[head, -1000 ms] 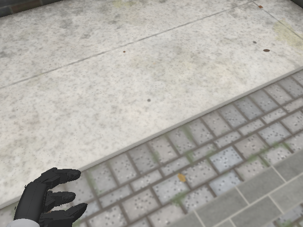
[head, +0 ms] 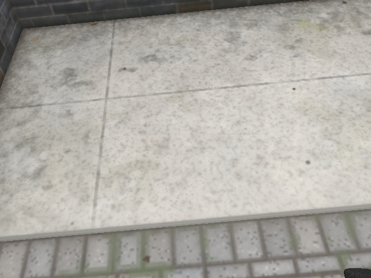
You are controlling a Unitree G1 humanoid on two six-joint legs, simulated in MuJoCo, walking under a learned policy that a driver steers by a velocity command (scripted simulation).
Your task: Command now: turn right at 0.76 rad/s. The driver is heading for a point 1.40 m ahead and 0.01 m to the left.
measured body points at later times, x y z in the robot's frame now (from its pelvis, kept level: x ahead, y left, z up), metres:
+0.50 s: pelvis +0.02 +0.02 +0.00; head +0.04 +0.03 +0.45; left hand +0.26 +0.23 -0.08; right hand +0.10 -0.27 -0.09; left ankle +0.07 +0.14 -0.73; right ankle -0.02 -0.09 -0.73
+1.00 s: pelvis +0.01 -0.01 +0.01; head +0.05 -0.02 +0.46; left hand +0.08 +0.28 -0.08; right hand +0.23 -0.27 -0.09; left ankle -0.02 +0.15 -0.65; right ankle +0.01 -0.11 -0.73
